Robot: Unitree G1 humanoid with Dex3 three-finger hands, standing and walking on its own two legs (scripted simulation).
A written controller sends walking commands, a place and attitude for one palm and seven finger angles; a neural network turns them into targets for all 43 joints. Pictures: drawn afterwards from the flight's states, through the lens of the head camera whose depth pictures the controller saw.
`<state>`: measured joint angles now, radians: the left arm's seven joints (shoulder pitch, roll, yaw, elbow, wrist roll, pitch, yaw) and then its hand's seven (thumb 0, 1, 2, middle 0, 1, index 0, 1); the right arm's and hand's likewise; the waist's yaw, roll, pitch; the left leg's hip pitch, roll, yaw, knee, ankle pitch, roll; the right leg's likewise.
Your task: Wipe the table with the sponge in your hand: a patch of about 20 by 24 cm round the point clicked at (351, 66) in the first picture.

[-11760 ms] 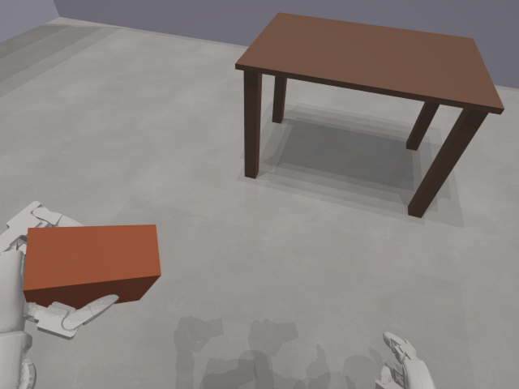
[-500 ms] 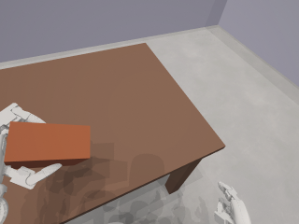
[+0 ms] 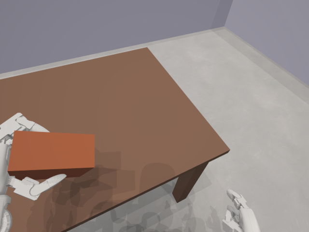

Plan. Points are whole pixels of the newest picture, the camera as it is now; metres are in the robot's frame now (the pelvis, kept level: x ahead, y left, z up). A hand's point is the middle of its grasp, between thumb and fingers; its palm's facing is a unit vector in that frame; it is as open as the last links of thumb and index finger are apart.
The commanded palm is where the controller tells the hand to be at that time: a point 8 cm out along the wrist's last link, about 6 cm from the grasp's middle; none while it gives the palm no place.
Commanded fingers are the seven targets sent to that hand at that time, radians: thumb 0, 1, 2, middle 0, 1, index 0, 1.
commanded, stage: shuffle to correct the standing spot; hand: left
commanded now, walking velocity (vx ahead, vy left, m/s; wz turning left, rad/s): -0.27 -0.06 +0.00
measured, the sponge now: (64, 157) +0.23 +0.20 +0.13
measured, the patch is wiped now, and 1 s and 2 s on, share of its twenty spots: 0.00 0.00 0.00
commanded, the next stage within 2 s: come to a stop and stand still in 0.56 s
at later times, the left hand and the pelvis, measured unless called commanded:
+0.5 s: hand (35, 178) +0.18 +0.22 +0.16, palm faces +0.30 -0.83 -0.46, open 10.4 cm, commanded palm +0.12 +0.27 +0.18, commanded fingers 0.00 0.10 1.30 -1.20 -1.60 -1.20 -1.60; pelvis -0.03 -0.02 -0.01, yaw +1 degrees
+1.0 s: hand (6, 210) +0.13 +0.24 +0.16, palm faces +0.37 -0.80 -0.46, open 10.4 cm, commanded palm +0.08 +0.27 +0.18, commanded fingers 0.00 0.10 1.30 -1.20 -1.60 -1.20 -1.60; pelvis -0.08 -0.01 -0.02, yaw +2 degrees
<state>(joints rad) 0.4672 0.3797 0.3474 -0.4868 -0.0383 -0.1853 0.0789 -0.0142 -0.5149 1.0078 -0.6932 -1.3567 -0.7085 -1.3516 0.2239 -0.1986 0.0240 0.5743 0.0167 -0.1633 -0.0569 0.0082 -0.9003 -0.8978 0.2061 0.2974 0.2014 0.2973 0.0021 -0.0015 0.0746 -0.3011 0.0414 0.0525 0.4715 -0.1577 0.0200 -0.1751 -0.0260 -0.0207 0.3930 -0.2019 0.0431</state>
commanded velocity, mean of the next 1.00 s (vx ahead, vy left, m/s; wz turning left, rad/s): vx -0.23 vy -0.02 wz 0.04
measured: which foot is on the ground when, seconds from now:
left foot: down 0.00-1.00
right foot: down 0.00-1.00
